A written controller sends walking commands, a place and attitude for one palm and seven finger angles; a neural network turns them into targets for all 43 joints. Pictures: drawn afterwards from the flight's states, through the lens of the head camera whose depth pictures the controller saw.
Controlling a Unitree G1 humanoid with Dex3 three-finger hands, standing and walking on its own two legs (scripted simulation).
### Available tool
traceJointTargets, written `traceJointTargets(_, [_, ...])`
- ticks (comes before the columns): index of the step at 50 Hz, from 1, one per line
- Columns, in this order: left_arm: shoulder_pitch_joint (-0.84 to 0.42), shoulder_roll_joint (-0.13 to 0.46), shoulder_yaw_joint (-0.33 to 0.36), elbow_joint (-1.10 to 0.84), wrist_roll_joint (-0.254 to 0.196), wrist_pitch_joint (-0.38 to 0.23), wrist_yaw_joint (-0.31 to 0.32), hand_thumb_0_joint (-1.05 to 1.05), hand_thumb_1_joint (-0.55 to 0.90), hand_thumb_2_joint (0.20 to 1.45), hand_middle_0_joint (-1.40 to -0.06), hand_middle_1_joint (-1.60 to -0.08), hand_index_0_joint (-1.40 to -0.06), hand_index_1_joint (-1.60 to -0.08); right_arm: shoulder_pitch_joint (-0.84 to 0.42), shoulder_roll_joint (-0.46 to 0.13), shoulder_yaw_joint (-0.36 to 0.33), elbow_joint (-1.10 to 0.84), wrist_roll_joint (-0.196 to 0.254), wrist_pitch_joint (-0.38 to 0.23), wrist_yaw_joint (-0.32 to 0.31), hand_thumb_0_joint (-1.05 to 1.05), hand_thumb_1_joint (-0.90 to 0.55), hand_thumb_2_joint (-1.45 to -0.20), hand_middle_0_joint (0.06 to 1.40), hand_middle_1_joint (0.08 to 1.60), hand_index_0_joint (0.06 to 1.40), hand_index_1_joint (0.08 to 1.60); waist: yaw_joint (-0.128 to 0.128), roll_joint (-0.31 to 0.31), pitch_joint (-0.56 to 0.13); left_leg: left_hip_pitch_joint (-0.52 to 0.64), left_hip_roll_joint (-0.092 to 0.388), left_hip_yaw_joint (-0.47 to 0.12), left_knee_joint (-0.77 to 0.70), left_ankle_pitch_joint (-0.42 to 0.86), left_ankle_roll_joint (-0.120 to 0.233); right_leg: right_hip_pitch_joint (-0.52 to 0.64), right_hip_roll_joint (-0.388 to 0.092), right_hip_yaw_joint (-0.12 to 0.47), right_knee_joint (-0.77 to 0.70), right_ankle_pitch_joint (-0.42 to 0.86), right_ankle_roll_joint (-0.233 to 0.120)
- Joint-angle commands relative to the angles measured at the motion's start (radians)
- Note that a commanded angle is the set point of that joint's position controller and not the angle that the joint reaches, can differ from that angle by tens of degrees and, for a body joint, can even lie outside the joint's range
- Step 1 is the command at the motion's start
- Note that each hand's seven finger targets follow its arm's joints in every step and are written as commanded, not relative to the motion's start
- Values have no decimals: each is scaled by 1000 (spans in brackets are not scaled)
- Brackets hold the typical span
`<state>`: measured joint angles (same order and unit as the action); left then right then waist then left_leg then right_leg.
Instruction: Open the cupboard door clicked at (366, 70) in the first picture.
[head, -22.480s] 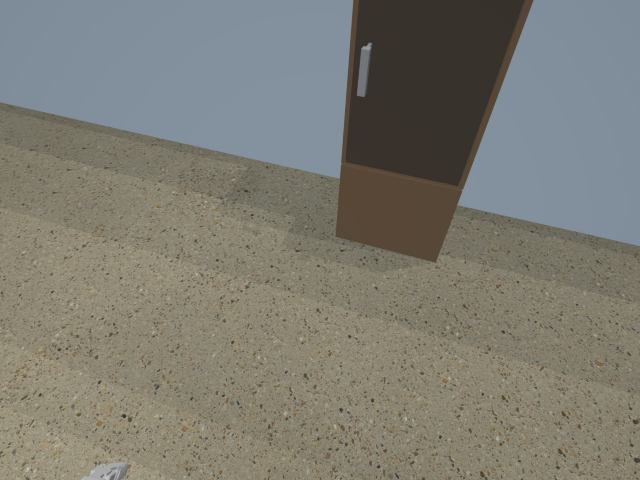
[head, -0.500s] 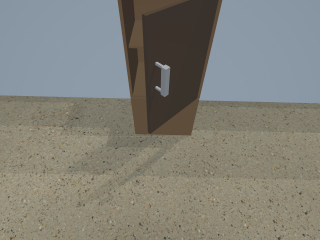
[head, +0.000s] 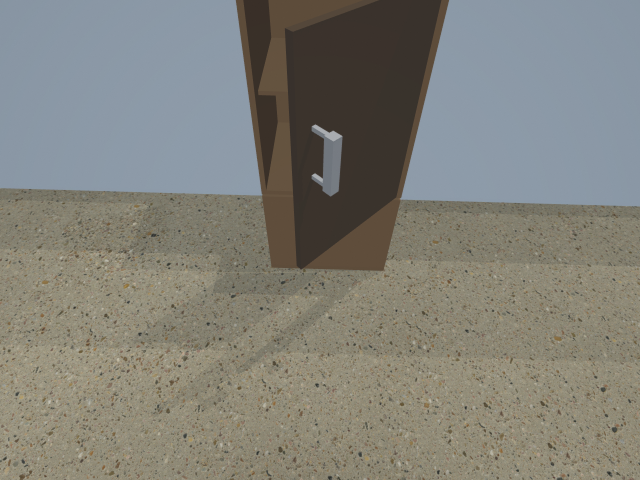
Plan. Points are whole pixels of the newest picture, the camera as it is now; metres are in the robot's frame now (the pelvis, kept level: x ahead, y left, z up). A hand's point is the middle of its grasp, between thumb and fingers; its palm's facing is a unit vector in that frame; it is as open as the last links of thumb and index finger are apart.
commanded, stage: look to check the result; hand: left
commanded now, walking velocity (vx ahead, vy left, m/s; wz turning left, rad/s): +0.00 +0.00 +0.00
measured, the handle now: (324, 160) +0.67 +0.03 +0.00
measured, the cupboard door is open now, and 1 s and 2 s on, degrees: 46 46 46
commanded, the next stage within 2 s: walk to a spot facing it in 0.14 s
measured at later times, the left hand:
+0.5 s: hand out of the picture +0.04 +0.19 -0.18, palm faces -0.05 -0.97 -0.23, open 7.4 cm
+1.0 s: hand out of the picture +0.09 +0.14 -0.17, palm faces -0.27 -0.93 -0.26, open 7.4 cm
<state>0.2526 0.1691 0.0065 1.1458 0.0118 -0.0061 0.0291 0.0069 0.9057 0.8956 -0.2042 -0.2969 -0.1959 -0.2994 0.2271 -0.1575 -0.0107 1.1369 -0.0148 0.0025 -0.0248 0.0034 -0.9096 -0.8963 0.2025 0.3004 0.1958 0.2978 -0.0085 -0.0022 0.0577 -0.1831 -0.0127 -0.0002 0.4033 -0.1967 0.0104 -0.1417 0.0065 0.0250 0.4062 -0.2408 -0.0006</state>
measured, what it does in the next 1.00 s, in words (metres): lifts its left foot, turning right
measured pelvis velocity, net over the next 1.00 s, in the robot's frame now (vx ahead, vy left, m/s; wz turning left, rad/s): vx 0.01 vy -0.04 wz -0.38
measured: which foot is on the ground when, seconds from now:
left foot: down 0.00-0.66, up 0.68-1.00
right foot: down 0.00-1.00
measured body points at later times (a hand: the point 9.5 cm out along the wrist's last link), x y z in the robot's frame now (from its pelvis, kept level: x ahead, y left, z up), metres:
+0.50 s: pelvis +0.00 -0.01 -0.01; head +0.03 -0.01 +0.44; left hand +0.04 +0.24 -0.16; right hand +0.02 -0.25 -0.16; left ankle +0.01 +0.11 -0.74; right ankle -0.01 -0.12 -0.74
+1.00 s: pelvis +0.01 -0.04 +0.00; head +0.07 -0.07 +0.44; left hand +0.10 +0.19 -0.14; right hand +0.06 -0.32 -0.14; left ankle +0.05 +0.13 -0.67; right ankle -0.02 -0.11 -0.74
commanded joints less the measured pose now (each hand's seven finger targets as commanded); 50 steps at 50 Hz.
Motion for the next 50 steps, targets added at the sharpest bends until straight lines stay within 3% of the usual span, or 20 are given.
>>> traceJointTargets(1, [44, 129, 25, -33, -2, -18, 5, 0, 900, 900, -200, -300, -200, -300, 37, -134, -18, -28, -1, -16, -10, 0, -900, -900, 200, 300, 200, 300, 2, 14, -2, 36, 98, -78, -68, 110, 19, -47, -95, 72, -86, 114, -35])
traceJointTargets(13, [-1, 164, 30, -41, -3, -20, 1, 0, 900, 900, -200, -300, -200, -300, 7, -163, -20, -29, -4, -20, -8, 0, -900, -900, 200, 300, 200, 300, 1, 5, -21, 47, 103, -84, -80, 137, 16, -17, -100, 75, -92, 142, -36])
traceJointTargets(15, [12, 130, 30, -41, -3, -8, 3, 0, 900, 900, -200, -300, -200, -300, 22, -126, -17, -26, -5, -12, -12, 0, -900, -900, 200, 300, 200, 300, 0, 4, -23, 65, 111, -57, -50, 146, 8, -44, -100, 87, -71, 188, -32])
traceJointTargets(18, [2, 157, 51, -66, -1, 8, -2, 0, 900, 900, -200, -300, -200, -300, 33, -147, -34, -45, -4, 0, -18, 0, -900, -900, 200, 300, 200, 300, -4, 4, -23, 65, 128, -32, -6, 125, 8, -84, -93, 111, -17, 229, -40])
traceJointTargets(21, [-12, 161, 68, -106, 3, 23, -11, 0, 900, 900, -200, -300, -200, -300, 14, -175, -54, -86, -5, 11, -22, 0, -900, -900, 200, 300, 200, 300, -2, 33, -7, 61, 164, -39, -1, 64, 22, -159, -65, 121, 40, 190, -39])
traceJointTargets(24, [-28, 158, 79, -149, 9, 37, -23, 0, 900, 900, -200, -300, -200, -300, 6, -212, -72, -120, -10, 17, -25, 0, -900, -900, 200, 300, 200, 300, -2, 99, 10, 29, 240, -100, -57, -55, 60, -221, -15, 94, 152, 83, -31])
traceJointTargets(27, [-15, 138, 85, -175, 10, 46, -33, 0, 900, 900, -200, -300, -200, -300, -16, -236, -84, -155, -14, 10, -23, 0, -900, -900, 200, 300, 200, 300, 14, 188, -23, -3, 356, -148, -106, 6, 137, -223, 7, 11, 381, -189, -12])
traceJointTargets(29, [-4, 131, 89, -192, 10, 48, -39, 0, 900, 900, -200, -300, -200, -300, -48, -231, -85, -181, -18, 9, -22, 0, -900, -900, 200, 300, 200, 300, 28, 199, -29, -30, 369, -97, -62, 107, 144, -191, -24, 0, 386, -236, -10])
traceJointTargets(30, [26, 130, 91, -188, 9, 44, -41, 0, 900, 900, -200, -300, -200, -300, -73, -230, -83, -193, -18, 10, -21, 0, -900, -900, 200, 300, 200, 300, 51, 170, -33, -53, 346, -47, 2, 143, 119, -142, -28, -6, 314, -188, -10])
traceJointTargets(31, [89, 137, 97, -175, 11, 39, -41, 0, 900, 900, -200, -300, -200, -300, -114, -227, -86, -209, -12, 15, -20, 0, -900, -900, 200, 300, 200, 300, 88, 82, -37, -95, 294, 15, 123, 107, 73, -76, -33, 26, 171, -44, -17])
traceJointTargets(32, [117, 207, 110, -173, 23, 28, -32, 0, 900, 900, -200, -300, -200, -300, -119, -184, -85, -232, -3, 22, -19, 0, -900, -900, 200, 300, 200, 300, 94, -178, -34, -193, 142, 114, 343, -79, -8, -34, -148, 247, -35, 179, -52])
traceJointTargets(33, [126, 290, 123, -172, 25, 23, -17, 0, 900, 900, -200, -300, -200, -300, -140, -132, -75, -265, 4, 23, -12, 0, -900, -900, 200, 300, 200, 300, 98, -366, -10, -367, 15, 121, 574, -423, -52, 17, -341, 525, -119, 434, -138])
traceJointTargets(34, [133, 285, 121, -174, 12, 23, -9, 0, 900, 900, -200, -300, -200, -300, -133, -160, -79, -259, 2, 32, -11, 0, -900, -900, 200, 300, 200, 300, 93, -271, -27, -372, 39, 2, 692, -408, -45, 19, -342, 509, -109, 418, -190])
traceJointTargets(35, [84, 242, 117, -192, 11, 22, -1, 0, 900, 900, -200, -300, -200, -300, -135, -165, -83, -249, 2, 37, -9, 0, -900, -900, 200, 300, 200, 300, 62, -230, -20, -391, 60, -38, 741, -336, -44, -6, -287, 485, -110, 323, -192])
traceJointTargets(37, [33, 222, 116, -217, 6, 20, 4, 0, 900, 900, -200, -300, -200, -300, -148, -155, -82, -251, 2, 36, -6, 0, -900, -900, 200, 300, 200, 300, 46, -131, -28, -412, 68, -51, 765, -245, -56, 26, -237, 433, -64, 370, -176])
traceJointTargets(39, [54, 214, 114, -223, 5, 10, 5, 0, 900, 900, -200, -300, -200, -300, -153, -138, -78, -254, 3, 35, -4, 0, -900, -900, 200, 300, 200, 300, 45, -71, -89, -409, 58, -50, 742, -203, -70, 96, -206, 397, -33, 470, -168])
traceJointTargets(41, [80, 213, 116, -221, 6, 8, 9, 0, 900, 900, -200, -300, -200, -300, -161, -134, -76, -262, 5, 35, -7, 0, -900, -900, 200, 300, 200, 300, 51, -72, -127, -416, 52, -49, 715, -188, -77, 160, -189, 385, -14, 543, -145])
traceJointTargets(44, [110, 214, 119, -222, 6, 11, 8, 0, 900, 900, -200, -300, -200, -300, -195, -137, -73, -280, 7, 35, -15, 0, -900, -900, 200, 300, 200, 300, 65, -96, -133, -439, 42, -56, 689, -189, -83, 201, -174, 399, -7, 610, -141])
traceJointTargets(47, [123, 219, 121, -229, 10, 13, 8, 0, 900, 900, -200, -300, -200, -300, -227, -139, -71, -302, 9, 30, -18, 0, -900, -900, 200, 300, 200, 300, 72, -117, -121, -436, 37, -62, 645, -208, -86, 196, -178, 431, 0, 642, -169])
traceJointTargets(50, [105, 228, 123, -247, 15, 17, 3, 0, 900, 900, -200, -300, -200, -300, -249, -138, -70, -322, 11, 27, -16, 0, -900, -900, 200, 300, 200, 300, 69, -118, -93, -394, 26, -63, 592, -219, -81, 120, -175, 474, -12, 568, -198])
